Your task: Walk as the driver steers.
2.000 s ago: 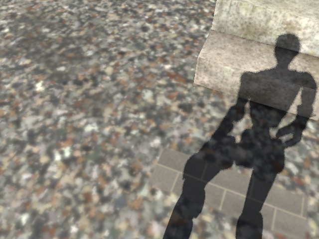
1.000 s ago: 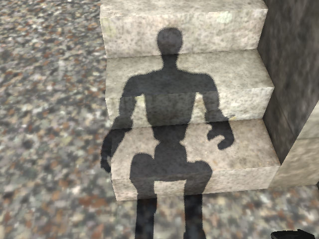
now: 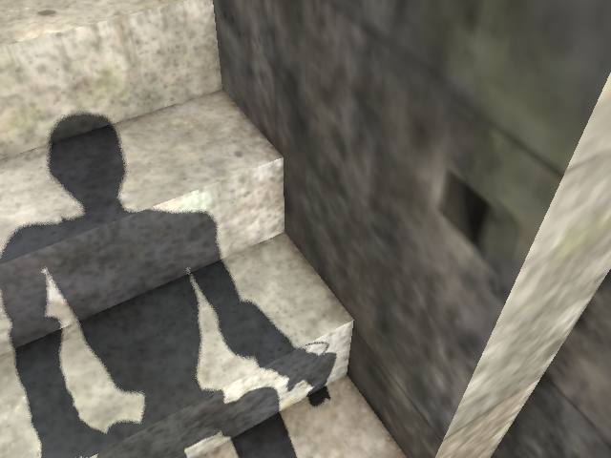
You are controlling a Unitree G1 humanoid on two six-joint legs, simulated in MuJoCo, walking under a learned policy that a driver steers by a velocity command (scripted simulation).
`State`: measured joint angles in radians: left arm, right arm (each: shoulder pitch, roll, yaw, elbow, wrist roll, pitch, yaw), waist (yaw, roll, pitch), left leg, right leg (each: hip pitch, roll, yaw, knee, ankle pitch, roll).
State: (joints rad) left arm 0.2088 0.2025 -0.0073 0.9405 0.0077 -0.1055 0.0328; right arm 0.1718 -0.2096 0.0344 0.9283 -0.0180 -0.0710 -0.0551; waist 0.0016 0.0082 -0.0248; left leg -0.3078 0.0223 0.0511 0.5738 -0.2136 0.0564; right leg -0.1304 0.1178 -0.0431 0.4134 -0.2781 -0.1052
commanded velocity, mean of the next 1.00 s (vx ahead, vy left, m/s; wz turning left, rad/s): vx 0.36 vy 0.00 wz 0.53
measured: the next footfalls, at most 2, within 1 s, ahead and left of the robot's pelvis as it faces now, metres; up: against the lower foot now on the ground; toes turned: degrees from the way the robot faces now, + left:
right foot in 0.28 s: +0.08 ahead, -0.09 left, +0.00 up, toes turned +8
left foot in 0.64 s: +0.01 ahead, +0.17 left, +0.00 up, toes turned +25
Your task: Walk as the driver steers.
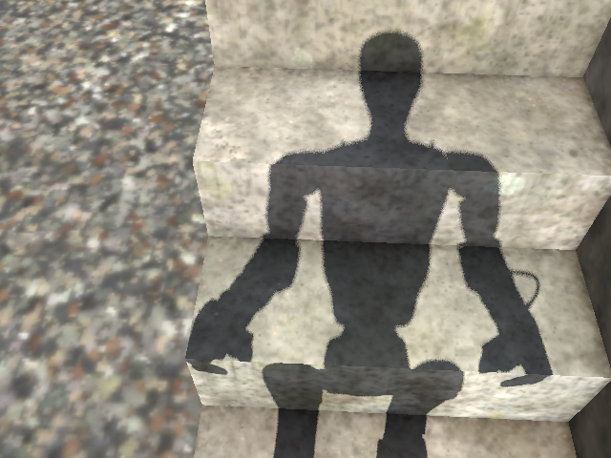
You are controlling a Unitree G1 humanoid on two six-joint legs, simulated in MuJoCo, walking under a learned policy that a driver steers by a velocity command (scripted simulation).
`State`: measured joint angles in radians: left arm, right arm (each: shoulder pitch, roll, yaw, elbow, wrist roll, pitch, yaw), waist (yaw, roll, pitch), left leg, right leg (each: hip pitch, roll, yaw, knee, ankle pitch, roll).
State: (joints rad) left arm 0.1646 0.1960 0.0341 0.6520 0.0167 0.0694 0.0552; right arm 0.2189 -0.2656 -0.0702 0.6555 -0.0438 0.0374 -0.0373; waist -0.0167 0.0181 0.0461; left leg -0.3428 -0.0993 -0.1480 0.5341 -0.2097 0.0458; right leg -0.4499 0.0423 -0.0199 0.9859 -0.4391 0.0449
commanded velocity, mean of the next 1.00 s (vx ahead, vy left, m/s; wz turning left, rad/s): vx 0.02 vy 0.00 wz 0.18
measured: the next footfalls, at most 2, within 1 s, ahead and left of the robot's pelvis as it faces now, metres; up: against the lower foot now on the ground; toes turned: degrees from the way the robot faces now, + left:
right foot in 0.10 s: +0.00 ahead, -0.10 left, +0.00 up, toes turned +5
left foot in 0.46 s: -0.06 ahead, +0.13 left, +0.00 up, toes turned +5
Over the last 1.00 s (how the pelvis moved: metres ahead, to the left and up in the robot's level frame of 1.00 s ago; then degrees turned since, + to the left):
0.00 0.06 0.00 35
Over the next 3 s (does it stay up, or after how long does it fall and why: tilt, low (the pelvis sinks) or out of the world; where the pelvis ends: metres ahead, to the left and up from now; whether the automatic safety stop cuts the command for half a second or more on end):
stays up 0.42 0.09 0.21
